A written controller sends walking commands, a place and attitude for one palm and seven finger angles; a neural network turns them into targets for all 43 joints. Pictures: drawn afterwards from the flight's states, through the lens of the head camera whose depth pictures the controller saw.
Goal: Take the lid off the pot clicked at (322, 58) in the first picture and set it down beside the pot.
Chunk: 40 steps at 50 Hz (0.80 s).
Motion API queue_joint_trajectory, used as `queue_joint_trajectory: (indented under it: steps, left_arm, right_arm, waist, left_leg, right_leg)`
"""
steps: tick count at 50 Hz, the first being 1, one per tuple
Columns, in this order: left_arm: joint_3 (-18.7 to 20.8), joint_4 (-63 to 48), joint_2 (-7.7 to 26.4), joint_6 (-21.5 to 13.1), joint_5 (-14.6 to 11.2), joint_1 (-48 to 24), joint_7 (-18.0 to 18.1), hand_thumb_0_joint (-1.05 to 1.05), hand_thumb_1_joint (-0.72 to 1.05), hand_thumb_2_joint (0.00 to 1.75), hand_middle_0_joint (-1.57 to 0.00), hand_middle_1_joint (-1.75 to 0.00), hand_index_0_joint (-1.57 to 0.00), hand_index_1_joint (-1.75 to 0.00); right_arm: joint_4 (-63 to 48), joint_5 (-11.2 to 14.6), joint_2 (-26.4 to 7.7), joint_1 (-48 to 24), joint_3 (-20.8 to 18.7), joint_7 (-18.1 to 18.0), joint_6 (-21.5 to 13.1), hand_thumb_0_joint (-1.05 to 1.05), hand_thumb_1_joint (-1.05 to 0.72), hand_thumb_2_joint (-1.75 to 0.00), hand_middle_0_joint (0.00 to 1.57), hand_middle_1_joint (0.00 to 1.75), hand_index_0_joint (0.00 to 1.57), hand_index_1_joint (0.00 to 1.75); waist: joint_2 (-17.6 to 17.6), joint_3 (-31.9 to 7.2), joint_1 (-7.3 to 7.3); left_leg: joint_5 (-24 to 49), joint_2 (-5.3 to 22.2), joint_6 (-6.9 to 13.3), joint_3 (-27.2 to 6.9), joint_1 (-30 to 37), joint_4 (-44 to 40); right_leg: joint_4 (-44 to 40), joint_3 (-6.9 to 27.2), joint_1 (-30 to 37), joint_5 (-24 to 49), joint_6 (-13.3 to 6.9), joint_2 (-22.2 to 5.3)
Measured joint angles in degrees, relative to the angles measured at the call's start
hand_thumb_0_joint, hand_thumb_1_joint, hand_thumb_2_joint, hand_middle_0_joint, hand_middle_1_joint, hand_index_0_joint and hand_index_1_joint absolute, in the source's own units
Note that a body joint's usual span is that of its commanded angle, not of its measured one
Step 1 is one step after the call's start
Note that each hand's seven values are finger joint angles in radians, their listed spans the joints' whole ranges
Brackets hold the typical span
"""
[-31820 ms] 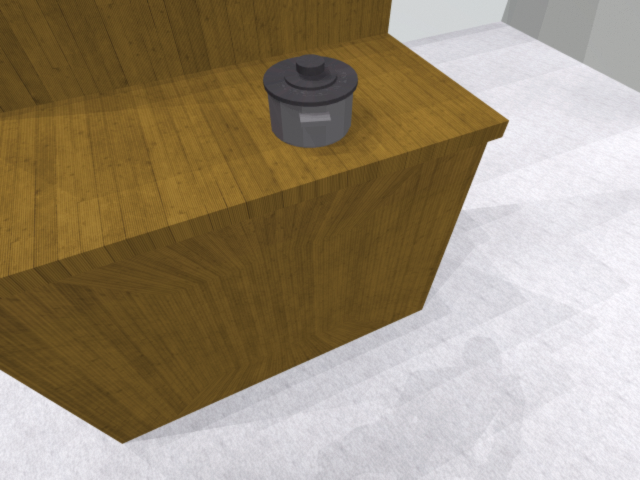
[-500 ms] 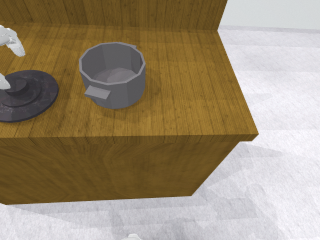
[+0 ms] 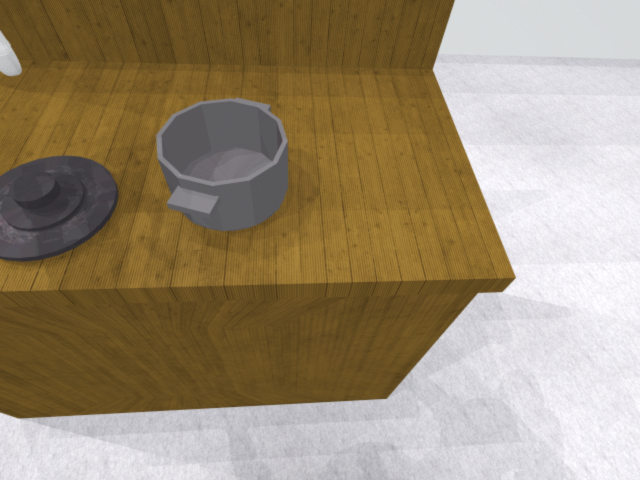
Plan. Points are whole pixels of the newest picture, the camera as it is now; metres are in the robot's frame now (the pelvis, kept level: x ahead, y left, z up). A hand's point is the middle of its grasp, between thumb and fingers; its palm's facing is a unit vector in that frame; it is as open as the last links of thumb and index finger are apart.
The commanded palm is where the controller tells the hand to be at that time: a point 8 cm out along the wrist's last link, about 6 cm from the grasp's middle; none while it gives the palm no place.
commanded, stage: raise the empty hand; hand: left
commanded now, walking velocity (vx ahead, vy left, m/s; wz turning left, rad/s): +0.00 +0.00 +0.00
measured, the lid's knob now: (35, 189) +0.46 +0.34 +0.08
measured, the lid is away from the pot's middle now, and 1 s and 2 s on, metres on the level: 0.24 0.24 0.24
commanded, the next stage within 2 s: draw the hand back to the body in 0.40 s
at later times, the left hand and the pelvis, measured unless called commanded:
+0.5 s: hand out of the picture +0.44 +0.35 +0.25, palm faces -0.25 -0.13 -0.96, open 11.0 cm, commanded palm +0.46 +0.34 +0.31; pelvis +0.00 -0.02 +0.01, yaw +0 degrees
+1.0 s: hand out of the picture +0.42 +0.33 +0.24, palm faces -0.20 -0.09 -0.98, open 11.0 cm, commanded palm +0.38 +0.33 +0.30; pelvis +0.00 -0.04 +0.01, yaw +1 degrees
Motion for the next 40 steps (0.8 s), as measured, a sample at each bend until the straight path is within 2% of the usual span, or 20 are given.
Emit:
queue_joint_trajectory:
  steps: [8,12,19,25,29,35,40]
  left_arm:
    - [0.0,-1.3,-0.1,1.2,0.4,-1.1,-0.7,0.00,-0.06,0.76,-0.42,-0.77,-0.42,-0.77]
    - [-1.7,0.6,0.2,2.5,0.3,-3.1,-1.1,0.00,-0.06,0.76,-0.42,-0.77,-0.41,-0.77]
    - [-1.7,1.6,1.5,3.3,1.1,-4.6,-1.2,0.00,-0.06,0.76,-0.42,-0.77,-0.42,-0.77]
    - [-3.6,3.6,2.2,4.9,1.0,-5.1,-1.7,0.00,-0.06,0.76,-0.42,-0.77,-0.41,-0.77]
    - [-1.5,0.5,2.4,4.2,1.6,-3.2,-1.7,0.00,-0.06,0.76,-0.42,-0.77,-0.42,-0.77]
    - [1.8,-1.9,3.1,3.2,0.4,1.0,-0.9,0.00,-0.06,0.76,-0.42,-0.77,-0.41,-0.77]
    - [4.0,-6.5,2.6,3.6,-0.2,6.5,-1.2,0.00,-0.06,0.76,-0.42,-0.77,-0.41,-0.77]
  right_arm:
    - [-0.5,-0.1,0.0,-1.6,0.2,0.4,0.1,0.00,-0.90,-0.90,0.20,0.30,0.20,0.30]
    - [-0.4,0.1,0.1,-2.2,0.6,0.4,0.0,0.00,-0.90,-0.90,0.20,0.30,0.20,0.30]
    - [-0.1,0.2,-0.1,-2.4,1.1,0.1,-0.4,0.00,-0.90,-0.90,0.20,0.30,0.20,0.30]
    - [0.8,0.6,-0.4,-1.9,1.3,0.0,-0.4,0.00,-0.90,-0.90,0.20,0.30,0.20,0.30]
    - [0.9,0.3,-0.5,-1.2,0.8,-0.1,-0.6,0.00,-0.90,-0.90,0.20,0.30,0.20,0.30]
    - [-0.2,0.2,-0.8,-1.2,0.4,0.3,0.7,0.00,-0.90,-0.90,0.20,0.30,0.20,0.30]
    - [-1.5,0.3,-0.5,-2.3,0.2,0.6,2.1,0.00,-0.90,-0.90,0.20,0.30,0.20,0.30]
  waist:
    - [0.1,0.1,0.31]
    - [-0.1,0.2,0.41]
    - [-0.3,0.6,0.30]
    - [-0.6,1.1,0.29]
    - [-0.7,1.3,0.16]
    - [-0.3,1.2,0.05]
    - [0.1,1.7,0.52]
  left_leg:
    - [0.8,-0.1,-0.4,-0.4,1.2,-1.3]
    - [1.1,-0.1,-0.6,-0.4,1.9,-2.0]
    - [1.8,0.2,-1.0,-0.6,3.0,-3.1]
    - [2.0,0.5,-1.5,-0.6,3.6,-3.8]
    - [2.3,0.6,-1.8,-0.8,3.8,-4.3]
    - [1.9,0.9,-2.0,-0.3,4.7,-4.3]
    - [1.9,1.0,-2.2,-0.1,5.5,-4.6]
  right_leg:
    - [-1.0,-0.3,1.1,0.5,0.2,-0.1]
    - [-1.4,-0.3,1.7,0.7,0.6,0.0]
    - [-2.2,-0.3,2.6,1.2,0.8,0.2]
    - [-2.5,-0.2,3.0,1.4,0.9,0.5]
    - [-3.0,-0.4,3.2,1.6,0.6,0.6]
    - [-2.5,0.1,3.6,1.2,0.6,0.8]
    - [-2.4,0.3,4.2,1.1,0.5,1.0]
